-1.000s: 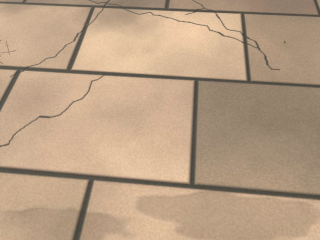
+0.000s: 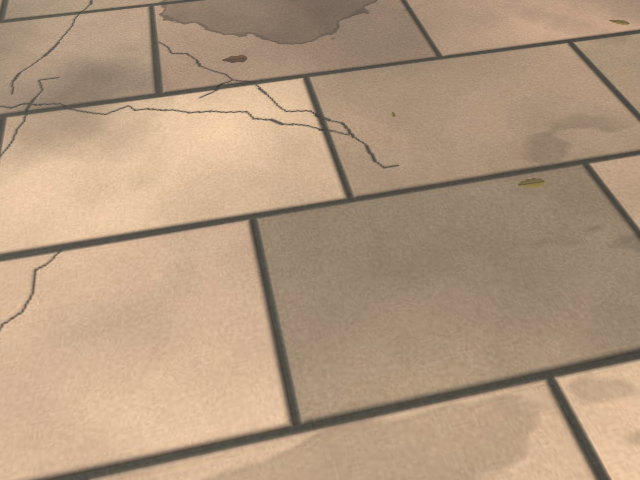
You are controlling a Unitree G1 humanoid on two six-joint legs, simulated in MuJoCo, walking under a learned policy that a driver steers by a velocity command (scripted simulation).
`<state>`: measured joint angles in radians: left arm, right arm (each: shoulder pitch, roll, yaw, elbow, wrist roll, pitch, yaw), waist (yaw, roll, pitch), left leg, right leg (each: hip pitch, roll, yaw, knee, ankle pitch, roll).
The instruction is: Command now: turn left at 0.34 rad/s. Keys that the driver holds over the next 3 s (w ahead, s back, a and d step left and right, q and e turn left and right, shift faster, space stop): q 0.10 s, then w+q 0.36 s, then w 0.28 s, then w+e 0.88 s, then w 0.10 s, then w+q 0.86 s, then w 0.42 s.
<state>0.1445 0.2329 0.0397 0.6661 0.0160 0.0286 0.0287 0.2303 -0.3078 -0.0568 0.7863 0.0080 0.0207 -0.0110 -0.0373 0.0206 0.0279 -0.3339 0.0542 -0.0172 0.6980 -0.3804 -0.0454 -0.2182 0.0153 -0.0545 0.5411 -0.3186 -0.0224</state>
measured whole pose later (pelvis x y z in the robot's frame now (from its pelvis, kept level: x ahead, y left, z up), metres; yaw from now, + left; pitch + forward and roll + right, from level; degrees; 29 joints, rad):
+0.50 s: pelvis +0.08 +0.08 +0.02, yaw +16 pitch +2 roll -4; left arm 0.08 0.32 0.10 0.72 0.00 -0.07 -0.01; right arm 0.44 -0.25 -0.04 0.74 0.01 -0.05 -0.02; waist -0.05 -0.04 0.01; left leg -0.05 -0.05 -0.12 0.27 -0.24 0.09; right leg -0.63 -0.04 0.09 0.75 0.00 0.05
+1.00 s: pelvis +0.37 +0.12 +0.01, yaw +16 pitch +2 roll -2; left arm 0.35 0.27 0.06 0.82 -0.02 -0.08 -0.01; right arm 0.16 -0.29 -0.03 0.67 -0.01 -0.09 0.00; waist 0.05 0.04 0.03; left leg -0.61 0.08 -0.07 0.91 -0.25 -0.03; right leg -0.16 0.10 0.04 0.29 -0.17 -0.06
